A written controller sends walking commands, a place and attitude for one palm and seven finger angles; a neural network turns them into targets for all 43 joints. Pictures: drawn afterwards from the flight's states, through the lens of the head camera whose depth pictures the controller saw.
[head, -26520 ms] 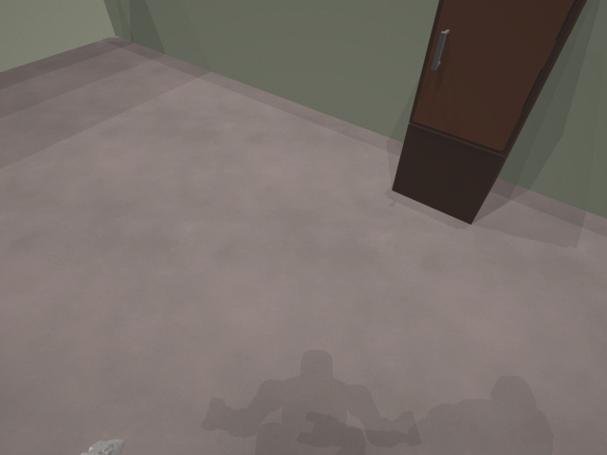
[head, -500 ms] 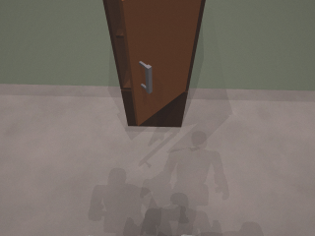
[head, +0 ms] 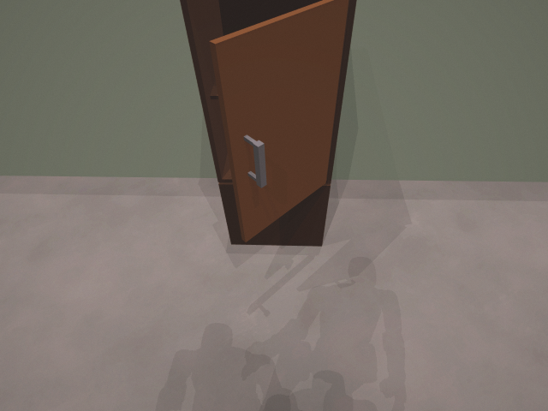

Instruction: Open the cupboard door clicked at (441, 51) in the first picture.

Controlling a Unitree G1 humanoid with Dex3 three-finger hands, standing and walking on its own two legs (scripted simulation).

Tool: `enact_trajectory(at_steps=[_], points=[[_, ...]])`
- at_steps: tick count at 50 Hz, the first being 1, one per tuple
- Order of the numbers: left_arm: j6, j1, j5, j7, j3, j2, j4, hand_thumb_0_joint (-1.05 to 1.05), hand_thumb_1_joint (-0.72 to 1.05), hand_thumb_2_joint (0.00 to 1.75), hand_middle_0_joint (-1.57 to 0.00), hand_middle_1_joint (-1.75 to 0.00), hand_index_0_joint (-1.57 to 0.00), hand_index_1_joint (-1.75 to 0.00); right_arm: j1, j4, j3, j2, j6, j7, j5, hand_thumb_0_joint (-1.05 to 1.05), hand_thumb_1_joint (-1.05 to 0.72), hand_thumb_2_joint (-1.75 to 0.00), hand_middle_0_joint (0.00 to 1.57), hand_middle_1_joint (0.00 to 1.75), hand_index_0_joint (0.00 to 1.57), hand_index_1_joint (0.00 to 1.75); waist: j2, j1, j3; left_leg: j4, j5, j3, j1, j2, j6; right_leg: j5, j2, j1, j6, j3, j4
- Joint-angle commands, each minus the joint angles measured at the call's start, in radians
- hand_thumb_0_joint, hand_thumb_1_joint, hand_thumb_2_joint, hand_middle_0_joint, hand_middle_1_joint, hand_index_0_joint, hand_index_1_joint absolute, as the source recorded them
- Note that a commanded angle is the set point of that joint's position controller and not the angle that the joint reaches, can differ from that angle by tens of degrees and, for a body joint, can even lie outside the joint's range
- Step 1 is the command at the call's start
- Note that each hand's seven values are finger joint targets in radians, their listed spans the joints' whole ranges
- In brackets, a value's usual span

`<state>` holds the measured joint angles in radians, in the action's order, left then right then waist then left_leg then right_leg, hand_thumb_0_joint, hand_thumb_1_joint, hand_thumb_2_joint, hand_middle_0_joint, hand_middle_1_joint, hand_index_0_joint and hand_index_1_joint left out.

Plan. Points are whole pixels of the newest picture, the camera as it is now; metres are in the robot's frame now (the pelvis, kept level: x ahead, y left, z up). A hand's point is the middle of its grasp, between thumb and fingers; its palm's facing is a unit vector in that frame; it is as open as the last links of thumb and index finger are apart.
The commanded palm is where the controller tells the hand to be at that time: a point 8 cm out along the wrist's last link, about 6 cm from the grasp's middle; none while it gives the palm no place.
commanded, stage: let the arm hang, fingers relaxed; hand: left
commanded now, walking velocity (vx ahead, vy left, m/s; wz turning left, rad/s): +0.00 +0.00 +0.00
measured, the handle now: (255, 161) +0.66 +0.09 -0.04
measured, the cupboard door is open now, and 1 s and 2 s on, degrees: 46 46 46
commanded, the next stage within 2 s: look to check the result in 0.28 s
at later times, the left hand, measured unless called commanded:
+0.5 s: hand out of the picture +0.04 +0.21 -0.17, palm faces +0.03 -0.97 -0.22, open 7.4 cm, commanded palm none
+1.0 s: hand out of the picture +0.07 +0.22 -0.17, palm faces +0.02 -0.97 -0.24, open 7.4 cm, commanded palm none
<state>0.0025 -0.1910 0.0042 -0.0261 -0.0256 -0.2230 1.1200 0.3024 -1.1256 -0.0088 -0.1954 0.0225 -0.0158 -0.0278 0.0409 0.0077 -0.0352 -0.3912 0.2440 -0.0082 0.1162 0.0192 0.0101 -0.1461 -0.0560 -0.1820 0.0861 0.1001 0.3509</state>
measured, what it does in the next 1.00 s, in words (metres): stands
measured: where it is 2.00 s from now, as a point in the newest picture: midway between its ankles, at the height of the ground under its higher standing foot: outside the picture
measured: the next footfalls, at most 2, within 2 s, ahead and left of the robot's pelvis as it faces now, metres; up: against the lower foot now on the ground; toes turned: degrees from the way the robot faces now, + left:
none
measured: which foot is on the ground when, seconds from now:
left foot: down 0.00-1.00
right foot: down 0.00-1.00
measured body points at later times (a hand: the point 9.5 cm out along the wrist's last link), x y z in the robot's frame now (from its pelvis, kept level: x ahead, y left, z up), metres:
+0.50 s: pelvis +0.02 +0.02 +0.00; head +0.04 +0.01 +0.45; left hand +0.04 +0.26 -0.15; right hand +0.03 -0.21 -0.16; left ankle -0.02 +0.13 -0.74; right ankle +0.03 -0.06 -0.74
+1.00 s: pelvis +0.04 +0.03 +0.00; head +0.06 +0.02 +0.45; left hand +0.07 +0.27 -0.15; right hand +0.05 -0.22 -0.16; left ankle -0.02 +0.13 -0.74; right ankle +0.03 -0.06 -0.74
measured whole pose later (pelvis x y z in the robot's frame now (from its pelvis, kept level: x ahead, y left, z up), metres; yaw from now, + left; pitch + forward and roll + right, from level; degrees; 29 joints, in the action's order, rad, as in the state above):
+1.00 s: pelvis +0.04 +0.03 +0.00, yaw +0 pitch -1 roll +0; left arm 0.02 -0.18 0.00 -0.03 -0.01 -0.20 1.14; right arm 0.23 -1.14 -0.01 -0.21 0.00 -0.03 -0.02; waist 0.01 0.00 -0.05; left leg -0.32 0.26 -0.02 0.05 -0.02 -0.02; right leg -0.20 -0.02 -0.15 0.04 0.08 0.36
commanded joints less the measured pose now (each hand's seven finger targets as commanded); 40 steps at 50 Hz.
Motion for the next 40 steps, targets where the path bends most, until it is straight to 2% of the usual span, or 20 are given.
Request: enact_trajectory(at_steps=[1, 4, 11, 14, 25, 31, 40], points=[[0.012, -0.016, 0.004, -0.005, -0.022, -0.134, -0.038, 0.00, 0.90, 0.90, -0.20, -0.30, -0.20, -0.30, 0.068, 0.016, 0.023, -0.102, -0.019, -0.012, 0.002, 0.00, -0.90, -0.90, 0.20, 0.30, 0.20, 0.30, -0.054, -0.005, -0.052, 0.077, -0.002, 0.054, 0.116, 0.054, -0.045, -0.182, 0.177, 0.029, -0.036, -0.212, -0.136], [0.016, -0.028, 0.004, -0.006, -0.023, -0.126, -0.034, 0.00, 0.90, 0.90, -0.20, -0.30, -0.20, -0.30, 0.064, 0.018, 0.024, -0.102, -0.023, -0.015, 0.004, 0.00, -0.90, -0.90, 0.20, 0.30, 0.20, 0.30, -0.058, -0.008, -0.042, 0.079, -0.027, 0.054, 0.107, 0.061, -0.045, -0.126, 0.170, 0.044, -0.034, -0.200, -0.118], [0.022, -0.042, 0.002, -0.007, -0.016, -0.100, -0.016, 0.00, 0.90, 0.90, -0.20, -0.30, -0.20, -0.30, 0.050, 0.013, 0.020, -0.091, -0.035, -0.023, 0.007, 0.00, -0.90, -0.90, 0.20, 0.30, 0.20, 0.30, -0.003, -0.009, -0.011, 0.097, -0.112, 0.066, 0.081, 0.079, -0.041, 0.060, 0.171, 0.089, -0.025, -0.173, -0.062], [0.024, -0.046, 0.002, -0.008, -0.016, -0.096, -0.014, 0.00, 0.90, 0.90, -0.20, -0.30, -0.20, -0.30, 0.042, 0.016, 0.021, -0.096, -0.036, -0.027, 0.010, 0.00, -0.90, -0.90, 0.20, 0.30, 0.20, 0.30, -0.015, -0.008, -0.008, 0.098, -0.132, 0.068, 0.066, 0.084, -0.041, 0.102, 0.166, 0.087, -0.022, -0.165, -0.050], [0.021, -0.052, 0.004, -0.007, -0.008, -0.086, -0.003, 0.00, 0.90, 0.90, -0.20, -0.30, -0.20, -0.30, 0.017, 0.015, 0.018, -0.098, -0.037, -0.029, 0.009, 0.00, -0.90, -0.90, 0.20, 0.30, 0.20, 0.30, -0.016, -0.003, -0.022, 0.107, -0.156, 0.069, 0.044, 0.088, -0.043, 0.121, 0.166, 0.074, -0.027, -0.160, -0.042], [0.024, -0.050, 0.004, -0.007, -0.007, -0.095, -0.004, 0.00, 0.90, 0.90, -0.20, -0.30, -0.20, -0.30, 0.002, 0.015, 0.020, -0.108, -0.039, -0.029, 0.010, 0.00, -0.90, -0.90, 0.20, 0.30, 0.20, 0.30, -0.053, -0.002, -0.002, 0.106, -0.193, 0.070, 0.018, 0.088, -0.046, 0.178, 0.171, 0.085, -0.028, -0.156, -0.033], [0.024, -0.039, 0.004, -0.006, -0.008, -0.111, -0.010, 0.00, 0.90, 0.90, -0.20, -0.30, -0.20, -0.30, -0.022, 0.013, 0.019, -0.125, -0.041, -0.027, 0.010, 0.00, -0.90, -0.90, 0.20, 0.30, 0.20, 0.30, -0.032, -0.004, 0.002, 0.111, -0.208, 0.073, 0.008, 0.089, -0.044, 0.172, 0.172, 0.087, -0.028, -0.155, -0.032]])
